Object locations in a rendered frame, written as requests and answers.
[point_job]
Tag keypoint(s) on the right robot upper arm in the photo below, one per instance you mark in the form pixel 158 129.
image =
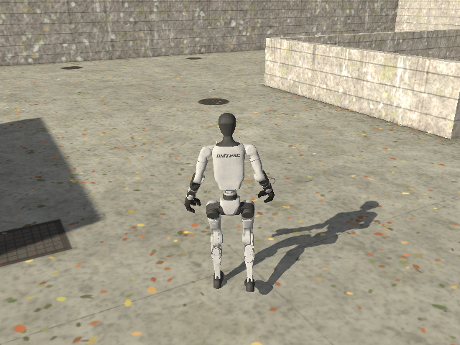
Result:
pixel 251 150

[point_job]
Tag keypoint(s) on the robot left hand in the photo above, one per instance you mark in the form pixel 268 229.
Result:
pixel 192 202

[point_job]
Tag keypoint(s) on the left robot upper arm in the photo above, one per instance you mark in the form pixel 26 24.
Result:
pixel 205 152

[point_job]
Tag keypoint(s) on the robot right hand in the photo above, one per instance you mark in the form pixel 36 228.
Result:
pixel 263 193

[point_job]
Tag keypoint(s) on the robot right forearm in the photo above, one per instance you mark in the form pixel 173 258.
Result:
pixel 266 184

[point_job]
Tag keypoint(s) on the left robot shin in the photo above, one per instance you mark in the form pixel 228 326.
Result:
pixel 216 253

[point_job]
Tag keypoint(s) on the right robot thigh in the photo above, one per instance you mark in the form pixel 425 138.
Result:
pixel 247 216

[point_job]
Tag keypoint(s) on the robot left forearm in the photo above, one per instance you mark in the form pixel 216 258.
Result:
pixel 192 189

